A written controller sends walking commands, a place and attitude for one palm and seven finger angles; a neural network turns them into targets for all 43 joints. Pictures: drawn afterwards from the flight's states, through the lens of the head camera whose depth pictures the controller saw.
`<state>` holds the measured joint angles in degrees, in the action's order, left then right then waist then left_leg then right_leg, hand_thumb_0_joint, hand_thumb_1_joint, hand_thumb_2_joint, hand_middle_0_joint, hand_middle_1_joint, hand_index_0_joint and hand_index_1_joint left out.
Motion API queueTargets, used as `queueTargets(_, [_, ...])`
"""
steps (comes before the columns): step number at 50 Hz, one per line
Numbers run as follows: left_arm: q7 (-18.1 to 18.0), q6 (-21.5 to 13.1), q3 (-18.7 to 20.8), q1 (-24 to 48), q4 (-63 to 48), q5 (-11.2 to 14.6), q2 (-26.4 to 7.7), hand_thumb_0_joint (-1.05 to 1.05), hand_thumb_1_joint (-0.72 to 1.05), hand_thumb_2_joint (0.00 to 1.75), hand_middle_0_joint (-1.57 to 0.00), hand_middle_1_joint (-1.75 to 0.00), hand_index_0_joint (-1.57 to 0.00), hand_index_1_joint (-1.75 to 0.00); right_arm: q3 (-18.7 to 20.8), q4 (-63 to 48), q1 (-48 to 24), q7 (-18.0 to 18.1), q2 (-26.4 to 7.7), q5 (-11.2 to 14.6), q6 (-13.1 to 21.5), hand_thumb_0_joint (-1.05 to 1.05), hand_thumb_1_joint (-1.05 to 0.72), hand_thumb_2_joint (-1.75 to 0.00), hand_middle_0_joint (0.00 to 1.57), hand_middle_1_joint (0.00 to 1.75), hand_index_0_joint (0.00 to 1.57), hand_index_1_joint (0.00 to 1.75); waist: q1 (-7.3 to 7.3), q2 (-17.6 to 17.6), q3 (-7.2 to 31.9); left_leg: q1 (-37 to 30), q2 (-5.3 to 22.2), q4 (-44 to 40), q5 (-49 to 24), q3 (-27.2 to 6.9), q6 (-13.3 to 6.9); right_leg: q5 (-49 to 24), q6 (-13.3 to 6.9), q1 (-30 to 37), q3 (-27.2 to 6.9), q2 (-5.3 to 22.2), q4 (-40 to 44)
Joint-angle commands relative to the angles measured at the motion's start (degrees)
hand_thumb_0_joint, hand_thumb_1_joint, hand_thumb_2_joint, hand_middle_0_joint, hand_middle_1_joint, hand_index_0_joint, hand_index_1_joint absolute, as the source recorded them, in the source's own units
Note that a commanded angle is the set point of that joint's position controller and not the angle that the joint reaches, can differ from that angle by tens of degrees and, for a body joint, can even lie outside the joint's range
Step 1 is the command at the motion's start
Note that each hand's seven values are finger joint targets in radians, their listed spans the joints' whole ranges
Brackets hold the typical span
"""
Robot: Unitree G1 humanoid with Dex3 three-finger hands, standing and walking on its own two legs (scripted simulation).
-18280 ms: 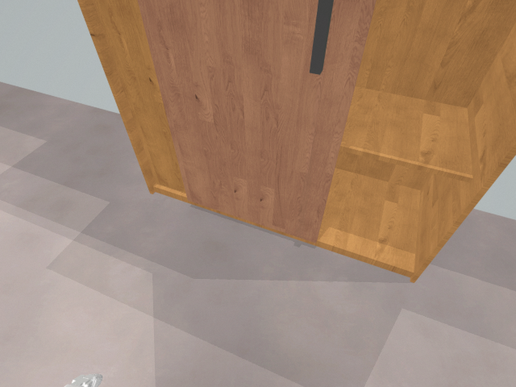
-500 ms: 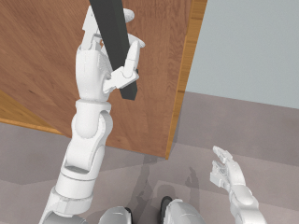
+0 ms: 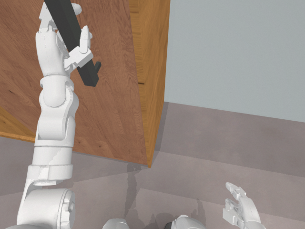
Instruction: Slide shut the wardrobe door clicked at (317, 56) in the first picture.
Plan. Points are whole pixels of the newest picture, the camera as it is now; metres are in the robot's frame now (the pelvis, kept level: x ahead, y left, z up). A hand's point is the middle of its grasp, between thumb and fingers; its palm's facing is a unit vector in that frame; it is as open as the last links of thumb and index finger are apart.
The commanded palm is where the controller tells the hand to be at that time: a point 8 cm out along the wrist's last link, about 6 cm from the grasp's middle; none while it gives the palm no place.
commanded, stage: stop walking and hold the door there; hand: left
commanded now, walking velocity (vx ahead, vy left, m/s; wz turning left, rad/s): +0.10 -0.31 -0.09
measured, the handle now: (74, 19) +0.44 +0.22 +0.26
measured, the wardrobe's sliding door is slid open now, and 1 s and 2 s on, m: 0.00 0.00 0.00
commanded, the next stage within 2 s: none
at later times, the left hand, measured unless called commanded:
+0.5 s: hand (84, 49) +0.40 +0.20 +0.22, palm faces +0.41 -0.89 -0.18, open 6.5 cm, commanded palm +0.36 +0.23 +0.22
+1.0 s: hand (83, 49) +0.40 +0.20 +0.22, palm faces +0.22 -0.96 -0.15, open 6.3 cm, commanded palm +0.37 +0.23 +0.22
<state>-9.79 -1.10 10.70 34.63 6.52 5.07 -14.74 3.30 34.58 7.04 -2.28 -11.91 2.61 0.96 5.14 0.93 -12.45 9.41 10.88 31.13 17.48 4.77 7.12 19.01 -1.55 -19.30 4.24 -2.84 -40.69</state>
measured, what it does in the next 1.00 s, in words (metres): steps on the spot: left foot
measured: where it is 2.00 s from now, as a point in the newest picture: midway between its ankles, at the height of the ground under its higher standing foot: outside the picture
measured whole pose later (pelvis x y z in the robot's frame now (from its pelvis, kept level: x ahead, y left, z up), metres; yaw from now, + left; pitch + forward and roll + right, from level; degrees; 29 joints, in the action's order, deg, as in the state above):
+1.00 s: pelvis +0.02 +0.03 +0.02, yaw -10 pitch -1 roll +0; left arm -7.5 -5.7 14.7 15.5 7.0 4.3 -20.7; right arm -2.4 39.1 12.6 4.5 -11.4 1.3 2.3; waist -0.2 0.6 0.8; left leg 9.3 -3.1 21.6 11.7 6.6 -5.1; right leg 9.9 -0.2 -11.8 -5.3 -2.9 -23.0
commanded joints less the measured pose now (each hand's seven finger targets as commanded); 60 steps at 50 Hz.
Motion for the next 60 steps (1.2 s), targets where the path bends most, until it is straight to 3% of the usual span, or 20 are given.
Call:
queueTargets(1, [6.5, -10.5, -18.4, 31.0, -23.6, -1.3, 4.7, 0.00, 0.90, 0.90, -0.45, -1.40, -0.45, -1.40, 1.7, -9.0, -6.1, -1.0, -7.6, 0.8, 3.3, 0.00, -0.90, -0.90, 0.20, 0.30, 0.20, 0.30, -6.78, 14.6, 28.9, -15.9, 13.9, 0.4, -47.8, -2.0, -12.2, -5.6, 0.9, 6.8, -1.8, 3.1, 4.6])
queueTargets(3, [6.5, -10.2, -16.8, 29.9, -21.3, -1.6, 2.9, 0.00, 0.90, 0.90, -0.45, -1.40, -0.45, -1.40, 1.6, -8.9, -6.1, -0.7, -7.6, 1.4, 3.3, 0.00, -0.90, -0.90, 0.20, 0.30, 0.20, 0.30, -6.91, 13.2, 28.5, -14.6, 11.2, 3.6, -44.1, -0.1, -13.1, -14.1, 1.3, 10.2, -0.5, 3.0, 9.8])
queueTargets(4, [3.6, -9.2, 16.7, 16.3, -0.2, -3.7, -31.9, 0.00, 0.90, 0.90, -0.45, -1.40, -0.45, -1.40, 2.8, -3.0, -1.5, 0.3, -11.7, 0.3, 1.9, 0.00, -0.90, -0.90, 0.20, 0.30, 0.20, 0.30, -4.50, 11.5, 30.7, -12.8, 8.4, 7.6, -41.4, 2.2, -12.7, -22.9, 1.0, 11.5, -2.8, 3.2, 14.7])
queueTargets(5, [4.6, -8.4, 8.9, 16.2, -2.3, -3.3, -24.4, 0.00, 0.90, 0.90, -0.45, -1.40, -0.45, -1.40, 2.6, -5.1, -1.9, 0.4, -9.2, 0.9, 1.4, 0.00, -0.90, -0.90, 0.20, 0.30, 0.20, 0.30, -4.51, 0.3, 32.9, -4.2, 1.7, 16.1, -29.8, 3.1, -8.0, -42.9, -1.5, 21.8, -11.8, 8.5, 16.8])
queueTargets(6, [4.7, -8.5, 7.5, 16.4, -3.4, -2.8, -22.8, 0.00, 0.90, 0.90, -0.45, -1.40, -0.45, -1.40, 2.4, -5.5, -3.3, 0.7, -8.4, 1.2, 1.9, 0.00, -0.90, -0.90, 0.20, 0.30, 0.20, 0.30, -5.09, -8.9, 33.9, 9.4, -4.2, 23.8, 4.0, 1.5, -5.9, -55.8, -5.4, 30.2, -22.4, 16.3, 16.0])
queueTargets(7, [4.5, -9.3, 8.2, 15.1, -1.6, -2.2, -22.5, 0.00, 0.90, 0.90, -0.45, -1.40, -0.45, -1.40, 1.6, -5.4, -3.4, 1.1, -6.8, 1.4, 2.5, 0.00, -0.90, -0.90, 0.20, 0.30, 0.20, 0.30, -3.93, -7.4, 31.2, 13.4, -6.4, 31.2, 14.7, -3.8, -6.4, -55.3, -4.8, 25.8, -25.5, 18.9, 18.5])
queueTargets(8, [3.6, -9.4, 9.6, 14.4, -4.2, -2.5, -23.5, 0.00, 0.90, 0.90, -0.45, -1.40, -0.45, -1.40, 0.4, -5.0, -4.2, 1.9, -6.4, 0.6, 3.1, 0.00, -0.90, -0.90, 0.20, 0.30, 0.20, 0.30, -3.83, -4.5, 31.1, 15.1, -6.4, 31.8, 14.8, -6.8, -6.7, -55.2, -6.4, 26.4, -25.6, 19.6, 17.9])
queueTargets(11, [1.6, -9.7, 14.1, 11.0, -4.5, -2.8, -26.2, 0.00, 0.90, 0.90, -0.45, -1.40, -0.45, -1.40, -1.6, -3.9, -4.6, 4.2, -6.8, -0.5, 4.3, 0.00, -0.90, -0.90, 0.20, 0.30, 0.20, 0.30, -4.03, -4.8, 31.2, 11.7, -7.7, 16.3, 11.0, -4.9, -7.1, -55.7, -7.0, 27.1, -18.8, 16.7, 16.8])
queueTargets(15, [0.6, -10.6, 16.9, 6.8, -3.9, -3.3, -28.8, 0.00, 0.90, 0.90, -0.45, -1.40, -0.45, -1.40, -1.4, -5.0, -4.5, 5.2, -8.0, -0.2, 4.5, 0.00, -0.90, -0.90, 0.20, 0.30, 0.20, 0.30, -3.43, -9.0, 32.6, 7.3, -10.5, -2.0, 1.0, -2.3, -8.2, -49.0, -0.7, 31.1, -18.7, 14.1, 20.9])
queueTargets(16, [0.6, -10.4, 16.2, 5.4, -3.9, -3.3, -28.4, 0.00, 0.90, 0.90, -0.45, -1.40, -0.45, -1.40, -1.2, -5.1, -4.7, 5.4, -8.6, 0.1, 4.2, 0.00, -0.90, -0.90, 0.20, 0.30, 0.20, 0.30, -3.71, -5.2, 32.0, 5.4, -10.3, -5.3, -2.3, -2.4, -8.5, -47.0, 0.3, 29.8, -18.5, 14.4, 21.1])
queueTargets(19, [1.1, -10.2, 15.5, 4.5, -4.7, -3.0, -28.4, 0.00, 0.90, 0.90, -0.45, -1.40, -0.45, -1.40, -0.3, -5.7, -3.8, 5.1, -9.9, 1.0, 4.0, 0.00, -0.90, -0.90, 0.20, 0.30, 0.20, 0.30, -4.04, -2.6, 31.4, -1.1, -5.1, -9.8, -14.2, -5.2, -10.0, -38.9, 3.7, 25.2, -18.6, 13.1, 21.2])
queueTargets(22, [1.7, -9.1, 13.2, 2.4, -2.9, -2.8, -26.5, 0.00, 0.90, 0.90, -0.45, -1.40, -0.45, -1.40, -0.3, -5.6, -3.3, 5.0, -10.7, 1.5, 3.7, 0.00, -0.90, -0.90, 0.20, 0.30, 0.20, 0.30, -4.07, 0.7, 27.2, -1.6, -3.9, -8.0, -10.7, -5.9, -10.9, -25.6, 5.2, 18.0, -21.3, 11.9, 25.5])
queueTargets(24, [1.4, -9.0, 15.7, 2.3, -1.8, -3.3, -30.1, 0.00, 0.90, 0.90, -0.45, -1.40, -0.45, -1.40, -0.2, -5.1, -2.3, 5.4, -10.7, 0.9, 3.8, 0.00, -0.90, -0.90, 0.20, 0.30, 0.20, 0.30, -4.96, 3.9, 25.4, -0.2, -4.2, -8.3, -7.6, -6.0, -10.9, -18.8, 3.6, 15.7, -21.1, 11.6, 26.3])
queueTargets(27, [1.2, -9.5, 16.3, 1.8, -1.8, -3.3, -31.0, 0.00, 0.90, 0.90, -0.45, -1.40, -0.45, -1.40, -0.5, -4.9, -1.5, 6.2, -10.7, 0.5, 3.7, 0.00, -0.90, -0.90, 0.20, 0.30, 0.20, 0.30, -5.06, 4.4, 23.5, 0.1, -3.1, -10.2, -5.0, -7.7, -11.3, -11.3, 2.8, 12.5, -20.1, 10.2, 26.9])
queueTargets(32, [1.8, -9.6, 12.9, 0.4, -2.7, -3.0, -26.9, 0.00, 0.90, 0.90, -0.45, -1.40, -0.45, -1.40, -0.6, -5.1, -1.0, 6.8, -10.5, 0.1, 4.4, 0.00, -0.90, -0.90, 0.20, 0.30, 0.20, 0.30, -5.32, 1.7, 22.1, -0.6, -2.9, -11.1, -2.7, -8.5, -11.4, -4.9, 1.6, 8.9, -20.6, 9.5, 28.0])
queueTargets(36, [2.1, -9.5, 12.7, -1.6, -3.7, -2.7, -26.6, 0.00, 0.90, 0.90, -0.45, -1.40, -0.45, -1.40, -0.7, -4.5, -0.5, 7.3, -10.7, -0.3, 4.6, 0.00, -0.90, -0.90, 0.20, 0.30, 0.20, 0.30, -5.40, 0.8, 23.3, -1.6, -1.7, -12.5, -6.0, -10.0, -11.5, -9.7, 0.6, 9.7, -18.6, 8.6, 25.1])
queueTargets(43, [2.7, -9.5, 7.4, -1.5, -11.0, -2.5, -20.6, 0.00, 0.90, 0.90, -0.45, -1.40, -0.45, -1.40, -1.8, -4.4, -1.3, 7.8, -9.3, -0.8, 4.9, 0.00, -0.90, -0.90, 0.20, 0.30, 0.20, 0.30, -5.16, 2.4, 24.6, -5.5, 1.1, -14.7, -13.9, -11.9, -11.0, -15.6, 0.2, 8.2, -14.0, 7.0, 19.6])
queueTargets(50, [2.9, -8.7, 1.2, -0.8, -16.5, -2.4, -13.7, 0.00, 0.90, 0.90, -0.45, -1.40, -0.45, -1.40, -2.6, -4.3, -1.9, 7.4, -7.9, -1.5, 4.5, 0.00, -0.90, -0.90, 0.20, 0.30, 0.20, 0.30, -5.14, 4.3, 24.2, -10.9, 2.4, -15.1, -23.4, -11.3, -7.4, -12.0, 0.1, 3.6, -10.8, 5.9, 16.4])
queueTargets(56, [2.8, -7.6, -1.7, -1.7, -21.2, -2.3, -10.9, 0.00, 0.90, 0.90, -0.45, -1.40, -0.45, -1.40, -2.9, -4.8, -2.5, 6.7, -7.3, -1.9, 3.8, 0.00, -0.90, -0.90, 0.20, 0.30, 0.20, 0.30, -5.25, 4.2, 25.0, -15.7, 3.2, -14.1, -35.7, -9.2, -5.5, -8.7, 0.3, 1.3, -8.3, 6.1, 13.1])
queueTargets(60, [2.3, -7.0, -1.2, -3.1, -22.8, -2.4, -11.0, 0.00, 0.90, 0.90, -0.45, -1.40, -0.45, -1.40, -2.9, -5.2, -3.5, 6.4, -7.4, -1.8, 3.3, 0.00, -0.90, -0.90, 0.20, 0.30, 0.20, 0.30, -5.33, 3.6, 25.4, -15.3, 2.7, -12.8, -36.3, -8.5, -4.8, -10.5, 0.0, 3.6, -7.8, 6.3, 15.0])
